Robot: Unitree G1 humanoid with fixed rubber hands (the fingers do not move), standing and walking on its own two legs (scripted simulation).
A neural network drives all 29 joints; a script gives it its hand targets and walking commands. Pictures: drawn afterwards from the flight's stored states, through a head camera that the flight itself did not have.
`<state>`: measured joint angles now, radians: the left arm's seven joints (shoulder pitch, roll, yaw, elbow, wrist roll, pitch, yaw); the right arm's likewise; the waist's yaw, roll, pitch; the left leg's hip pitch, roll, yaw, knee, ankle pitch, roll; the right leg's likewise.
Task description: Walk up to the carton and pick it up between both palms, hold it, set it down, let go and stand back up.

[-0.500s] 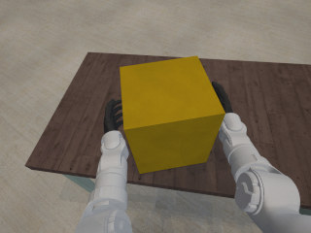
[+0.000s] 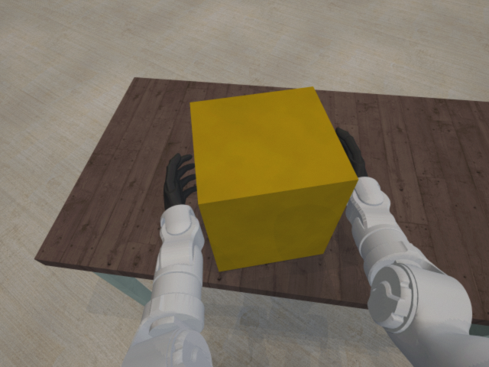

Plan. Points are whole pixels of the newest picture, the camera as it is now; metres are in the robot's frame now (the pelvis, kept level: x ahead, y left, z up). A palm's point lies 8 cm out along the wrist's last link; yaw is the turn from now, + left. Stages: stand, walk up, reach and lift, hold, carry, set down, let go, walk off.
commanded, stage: set down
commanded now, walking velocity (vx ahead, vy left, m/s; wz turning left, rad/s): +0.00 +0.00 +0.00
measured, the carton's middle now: (262, 185) +0.43 +0.05 +0.01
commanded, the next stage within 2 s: none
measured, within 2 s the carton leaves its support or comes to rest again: neither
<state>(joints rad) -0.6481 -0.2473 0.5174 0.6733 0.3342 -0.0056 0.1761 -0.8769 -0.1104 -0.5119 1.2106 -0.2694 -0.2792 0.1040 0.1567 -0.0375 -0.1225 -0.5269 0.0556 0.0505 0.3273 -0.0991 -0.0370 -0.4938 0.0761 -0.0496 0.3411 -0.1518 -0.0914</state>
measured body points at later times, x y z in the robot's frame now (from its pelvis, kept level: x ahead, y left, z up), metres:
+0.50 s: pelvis -0.01 +0.00 +0.00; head +0.09 +0.01 +0.44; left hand +0.38 +0.19 +0.02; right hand +0.46 -0.10 +0.04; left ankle +0.01 +0.14 -0.74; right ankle -0.01 -0.06 -0.74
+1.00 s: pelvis +0.00 +0.00 +0.00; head +0.10 +0.02 +0.44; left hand +0.38 +0.19 +0.02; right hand +0.46 -0.10 +0.03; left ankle +0.01 +0.14 -0.74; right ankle -0.01 -0.06 -0.74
